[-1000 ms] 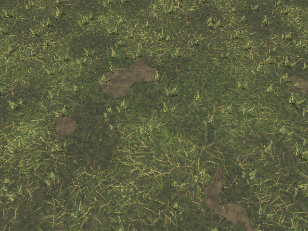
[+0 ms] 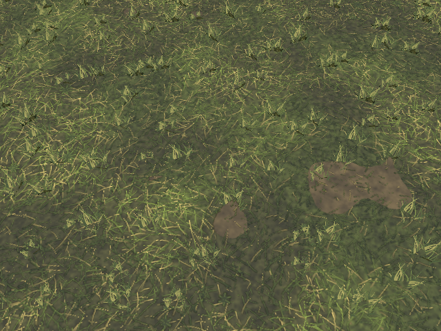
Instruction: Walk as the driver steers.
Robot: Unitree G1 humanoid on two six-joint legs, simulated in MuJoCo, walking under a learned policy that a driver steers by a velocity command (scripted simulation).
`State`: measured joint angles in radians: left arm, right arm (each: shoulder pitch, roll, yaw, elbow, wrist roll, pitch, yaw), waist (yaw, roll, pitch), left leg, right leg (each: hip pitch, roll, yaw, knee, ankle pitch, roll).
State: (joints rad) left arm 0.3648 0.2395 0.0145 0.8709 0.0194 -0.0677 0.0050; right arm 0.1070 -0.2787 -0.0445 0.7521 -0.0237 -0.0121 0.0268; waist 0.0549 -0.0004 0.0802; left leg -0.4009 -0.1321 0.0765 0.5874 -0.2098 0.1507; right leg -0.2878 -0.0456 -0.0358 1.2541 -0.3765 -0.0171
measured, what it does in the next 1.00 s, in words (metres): walks ahead, turning right: right foot, then left foot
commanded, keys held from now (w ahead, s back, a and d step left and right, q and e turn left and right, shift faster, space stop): w+e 0.86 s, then e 0.14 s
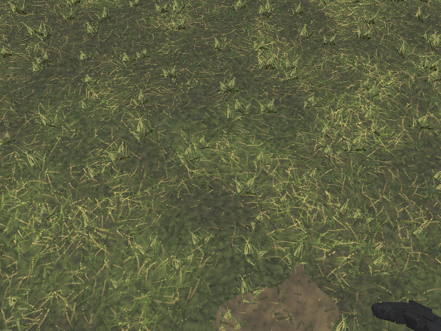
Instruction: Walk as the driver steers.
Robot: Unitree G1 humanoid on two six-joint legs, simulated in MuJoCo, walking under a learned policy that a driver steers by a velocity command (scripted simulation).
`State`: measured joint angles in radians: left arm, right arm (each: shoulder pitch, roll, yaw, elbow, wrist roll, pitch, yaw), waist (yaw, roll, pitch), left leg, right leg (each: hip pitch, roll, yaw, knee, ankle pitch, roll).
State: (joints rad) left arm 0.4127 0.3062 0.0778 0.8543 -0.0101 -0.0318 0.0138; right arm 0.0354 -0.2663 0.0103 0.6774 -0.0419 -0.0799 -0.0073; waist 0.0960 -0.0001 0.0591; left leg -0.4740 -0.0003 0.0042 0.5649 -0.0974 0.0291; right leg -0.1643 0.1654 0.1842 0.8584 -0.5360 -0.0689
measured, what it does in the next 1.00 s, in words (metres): steps on the spot: right foot, then left foot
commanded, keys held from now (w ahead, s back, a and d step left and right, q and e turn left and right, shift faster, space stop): e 0.04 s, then no key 0.28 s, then q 0.68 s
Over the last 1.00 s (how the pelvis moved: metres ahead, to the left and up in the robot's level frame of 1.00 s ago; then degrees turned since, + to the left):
0.56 -0.08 0.00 -28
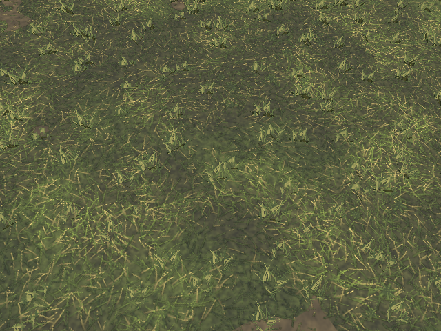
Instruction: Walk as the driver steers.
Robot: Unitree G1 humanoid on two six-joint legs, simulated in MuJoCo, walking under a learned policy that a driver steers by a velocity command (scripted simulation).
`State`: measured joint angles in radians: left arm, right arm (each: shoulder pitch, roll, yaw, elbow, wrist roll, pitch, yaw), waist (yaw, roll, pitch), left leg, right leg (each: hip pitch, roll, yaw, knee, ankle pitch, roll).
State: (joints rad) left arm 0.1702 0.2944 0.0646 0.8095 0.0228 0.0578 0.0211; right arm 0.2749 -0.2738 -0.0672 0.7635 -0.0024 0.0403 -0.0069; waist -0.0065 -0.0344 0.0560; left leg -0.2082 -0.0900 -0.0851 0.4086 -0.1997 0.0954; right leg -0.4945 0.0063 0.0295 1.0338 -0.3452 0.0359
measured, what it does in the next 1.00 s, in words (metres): walks ahead: right foot, then left foot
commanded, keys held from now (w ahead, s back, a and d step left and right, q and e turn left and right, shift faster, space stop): q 0.16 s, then no key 0.04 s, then e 0.10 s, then w+e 0.70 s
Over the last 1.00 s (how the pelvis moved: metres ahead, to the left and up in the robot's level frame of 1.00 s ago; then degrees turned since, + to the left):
0.03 0.03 0.02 13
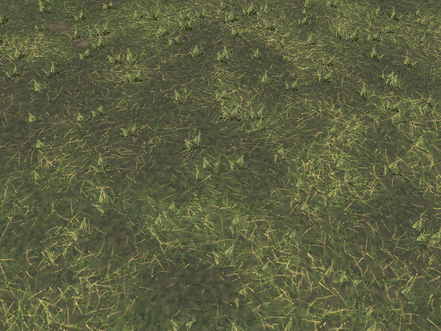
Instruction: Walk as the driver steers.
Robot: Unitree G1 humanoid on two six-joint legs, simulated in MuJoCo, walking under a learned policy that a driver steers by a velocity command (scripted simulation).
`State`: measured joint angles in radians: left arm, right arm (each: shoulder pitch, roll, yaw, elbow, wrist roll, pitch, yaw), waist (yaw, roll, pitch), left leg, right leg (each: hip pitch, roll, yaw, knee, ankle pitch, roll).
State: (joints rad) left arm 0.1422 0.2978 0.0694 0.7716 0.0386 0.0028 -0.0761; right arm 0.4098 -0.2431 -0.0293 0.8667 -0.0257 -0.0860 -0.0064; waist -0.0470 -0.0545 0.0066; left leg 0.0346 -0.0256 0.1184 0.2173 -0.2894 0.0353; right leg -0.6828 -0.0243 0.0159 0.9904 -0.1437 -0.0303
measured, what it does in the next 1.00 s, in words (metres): walks ahead: right foot, then left foot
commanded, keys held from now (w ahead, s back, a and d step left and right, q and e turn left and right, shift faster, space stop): w+e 0.20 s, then w+q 0.46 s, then q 0.34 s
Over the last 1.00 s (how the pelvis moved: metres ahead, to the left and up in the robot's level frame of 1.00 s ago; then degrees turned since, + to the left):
0.17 -0.01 0.00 -12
